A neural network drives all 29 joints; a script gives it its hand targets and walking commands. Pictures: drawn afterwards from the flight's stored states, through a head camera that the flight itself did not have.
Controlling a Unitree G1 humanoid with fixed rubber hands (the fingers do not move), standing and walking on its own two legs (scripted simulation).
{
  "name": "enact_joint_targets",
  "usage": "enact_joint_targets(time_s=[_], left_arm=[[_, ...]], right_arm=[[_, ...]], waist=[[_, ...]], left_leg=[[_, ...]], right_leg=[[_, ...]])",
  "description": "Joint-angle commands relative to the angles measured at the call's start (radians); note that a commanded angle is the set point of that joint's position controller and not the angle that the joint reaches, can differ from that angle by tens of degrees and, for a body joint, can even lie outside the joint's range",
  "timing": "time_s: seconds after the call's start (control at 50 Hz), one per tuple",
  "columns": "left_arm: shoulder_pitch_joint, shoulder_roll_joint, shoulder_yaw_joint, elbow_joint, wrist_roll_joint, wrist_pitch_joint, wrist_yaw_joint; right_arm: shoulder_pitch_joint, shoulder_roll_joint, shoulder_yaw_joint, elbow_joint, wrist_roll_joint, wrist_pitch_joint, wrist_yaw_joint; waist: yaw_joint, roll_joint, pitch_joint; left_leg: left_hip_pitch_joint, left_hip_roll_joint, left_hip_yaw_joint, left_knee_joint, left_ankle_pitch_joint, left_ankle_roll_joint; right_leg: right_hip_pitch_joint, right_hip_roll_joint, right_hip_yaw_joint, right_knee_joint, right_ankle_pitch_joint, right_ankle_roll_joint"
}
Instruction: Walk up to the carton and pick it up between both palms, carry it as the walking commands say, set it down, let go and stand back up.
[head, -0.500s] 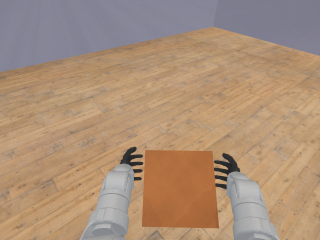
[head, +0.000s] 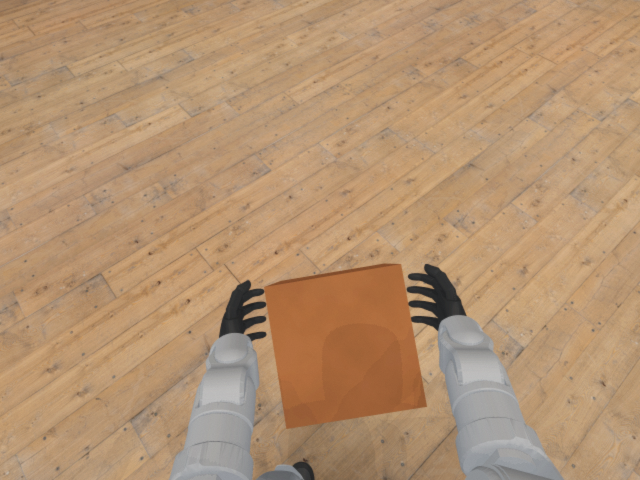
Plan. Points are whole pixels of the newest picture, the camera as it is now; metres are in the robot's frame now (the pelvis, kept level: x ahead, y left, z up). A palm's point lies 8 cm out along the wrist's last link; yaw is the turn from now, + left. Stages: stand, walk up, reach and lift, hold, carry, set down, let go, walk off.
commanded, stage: set down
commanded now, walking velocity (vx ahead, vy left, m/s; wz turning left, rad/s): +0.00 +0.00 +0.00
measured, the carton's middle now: (342, 334) +0.35 -0.01 -0.16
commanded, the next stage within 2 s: none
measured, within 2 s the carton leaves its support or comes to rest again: neither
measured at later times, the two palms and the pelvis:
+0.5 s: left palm (266, 352) +0.32 +0.11 -0.15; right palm (444, 359) +0.31 -0.16 -0.15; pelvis -0.05 -0.01 -0.07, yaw -1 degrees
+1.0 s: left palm (264, 343) +0.35 +0.13 -0.23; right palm (421, 341) +0.36 -0.15 -0.22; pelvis -0.05 +0.00 -0.15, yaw -2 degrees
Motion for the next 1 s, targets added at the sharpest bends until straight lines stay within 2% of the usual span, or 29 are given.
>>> enact_joint_targets(time_s=[0.0, 0.12, 0.2, 0.28, 0.34, 0.4, 0.46, 0.52, 0.6, 0.72, 0.78, 0.88, 0.98], left_arm=[[-0.351, -0.831, -0.527, 0.001, -0.112, -0.168, -0.188], [-0.375, -0.774, -0.558, -0.016, -0.126, -0.266, -0.174], [-0.438, -0.719, -0.558, -0.020, -0.136, -0.310, -0.161], [-0.530, -0.649, -0.516, 0.006, -0.133, -0.319, -0.150], [-0.593, -0.628, -0.466, 0.059, -0.124, -0.307, -0.146], [-0.642, -0.655, -0.424, 0.122, -0.114, -0.287, -0.142], [-0.698, -0.705, -0.400, 0.163, -0.110, -0.262, -0.141], [-0.774, -0.755, -0.408, 0.157, -0.115, -0.235, -0.146], [-0.870, -0.817, -0.457, 0.107, -0.126, -0.198, -0.160], [-0.873, -0.885, -0.499, 0.080, -0.126, -0.138, -0.175], [-0.861, -0.914, -0.509, 0.086, -0.135, -0.119, -0.180], [-0.854, -0.925, -0.508, 0.094, -0.152, -0.113, -0.183], [-0.844, -0.905, -0.508, 0.099, -0.159, -0.120, -0.182]], right_arm=[[-0.250, 0.756, 0.418, -0.019, 0.121, -0.132, 0.174], [-0.259, 0.760, 0.482, -0.043, 0.158, -0.218, 0.136], [-0.310, 0.756, 0.512, -0.053, 0.188, -0.257, 0.104], [-0.404, 0.737, 0.525, -0.049, 0.197, -0.260, 0.069], [-0.540, 0.719, 0.546, -0.068, 0.213, -0.252, 0.055], [-0.677, 0.710, 0.562, -0.092, 0.233, -0.242, 0.056], [-0.775, 0.715, 0.559, -0.091, 0.239, -0.223, 0.066], [-0.821, 0.741, 0.537, -0.062, 0.233, -0.192, 0.083], [-0.816, 0.790, 0.490, 0.001, 0.215, -0.147, 0.115], [-0.860, 0.813, 0.476, -0.001, 0.221, -0.104, 0.169], [-0.875, 0.794, 0.468, -0.013, 0.222, -0.097, 0.185], [-0.871, 0.771, 0.462, -0.013, 0.225, -0.097, 0.190], [-0.868, 0.761, 0.488, -0.027, 0.249, -0.104, 0.177]], waist=[[0.003, 0.068, -0.658], [0.001, 0.033, -0.797], [0.020, 0.021, -0.853], [0.042, -0.008, -0.809], [0.078, -0.033, -0.747], [0.105, -0.042, -0.720], [0.104, -0.052, -0.735], [0.077, -0.055, -0.782], [0.036, -0.031, -0.874], [0.047, 0.025, -0.981], [0.035, 0.050, -0.985], [0.018, 0.056, -0.988], [0.024, 0.050, -1.033]], left_leg=[[0.484, 0.032, -0.178, 0.124, 0.626, -0.072], [0.351, 0.011, -0.172, 0.216, 0.643, -0.057], [0.199, -0.011, -0.146, 0.268, 0.508, -0.052], [0.007, -0.030, -0.104, 0.308, 0.245, -0.045], [-0.101, -0.034, -0.082, 0.343, 0.052, -0.034], [-0.155, -0.038, -0.076, 0.389, -0.047, -0.027], [-0.188, -0.045, -0.082, 0.436, -0.108, -0.025], [-0.203, -0.048, -0.099, 0.479, -0.150, -0.029], [-0.199, -0.046, -0.119, 0.525, -0.171, -0.045], [-0.183, -0.054, -0.123, 0.582, -0.119, -0.067], [-0.198, -0.060, -0.127, 0.607, -0.085, -0.076], [-0.246, -0.071, -0.126, 0.659, -0.011, -0.084], [-0.289, -0.080, -0.109, 0.722, 0.075, -0.081]], right_leg=[[-0.302, 0.050, 0.080, 0.083, 0.272, -0.022], [-0.378, 0.069, 0.062, 0.165, 0.359, -0.003], [-0.399, 0.070, 0.059, 0.226, 0.336, 0.004], [-0.407, 0.060, 0.060, 0.268, 0.182, 0.012], [-0.461, 0.059, 0.055, 0.304, 0.002, 0.013], [-0.538, 0.067, 0.045, 0.357, -0.113, 0.007], [-0.607, 0.075, 0.028, 0.417, -0.186, 0.004], [-0.670, 0.082, 0.008, 0.474, -0.218, 0.003], [-0.739, 0.092, -0.012, 0.540, -0.211, 0.002], [-0.836, 0.104, -0.028, 0.624, -0.173, -0.002], [-0.896, 0.106, -0.030, 0.656, -0.147, -0.007], [-0.979, 0.107, -0.038, 0.701, -0.102, -0.006], [-1.021, 0.112, -0.045, 0.743, -0.056, 0.006]])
